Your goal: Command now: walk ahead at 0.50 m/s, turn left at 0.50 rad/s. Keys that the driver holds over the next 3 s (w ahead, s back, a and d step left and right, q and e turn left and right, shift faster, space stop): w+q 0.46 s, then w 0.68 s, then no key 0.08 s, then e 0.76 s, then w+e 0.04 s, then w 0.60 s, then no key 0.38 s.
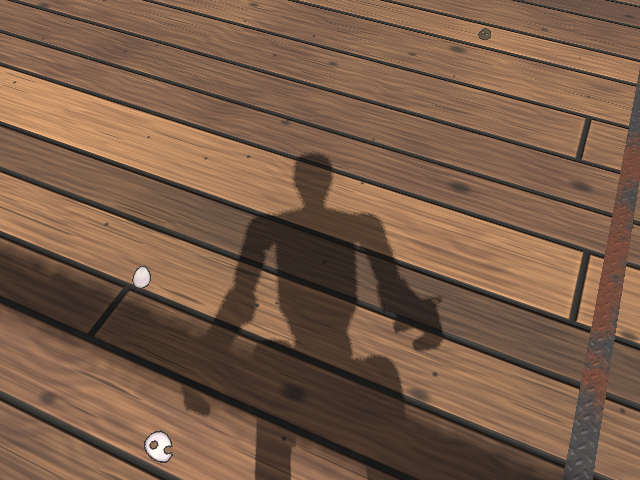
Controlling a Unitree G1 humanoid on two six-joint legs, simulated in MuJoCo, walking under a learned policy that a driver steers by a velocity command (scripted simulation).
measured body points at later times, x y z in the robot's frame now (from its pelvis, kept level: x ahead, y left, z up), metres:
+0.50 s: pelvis +0.30 +0.03 +0.01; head +0.33 +0.05 +0.45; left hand +0.47 +0.32 -0.07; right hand +0.42 -0.25 -0.10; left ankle +0.17 +0.10 -0.73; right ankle +0.49 -0.06 -0.71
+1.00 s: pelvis +0.55 +0.12 +0.01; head +0.58 +0.13 +0.46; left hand +0.42 +0.37 -0.12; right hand +0.87 +0.02 -0.06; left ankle +0.63 +0.28 -0.72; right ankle +0.49 -0.05 -0.73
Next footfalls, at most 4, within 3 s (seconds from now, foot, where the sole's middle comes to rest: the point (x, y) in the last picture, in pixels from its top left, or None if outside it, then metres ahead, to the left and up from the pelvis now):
0.06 left None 0.21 0.10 -0.76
0.54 right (366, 450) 0.52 -0.04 -0.76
1.02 left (215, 377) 0.67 0.29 -0.76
1.50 right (285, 281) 0.93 0.16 -0.76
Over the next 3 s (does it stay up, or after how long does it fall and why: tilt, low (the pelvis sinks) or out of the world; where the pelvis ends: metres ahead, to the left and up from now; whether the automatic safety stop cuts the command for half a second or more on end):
stays up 1.10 0.23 0.01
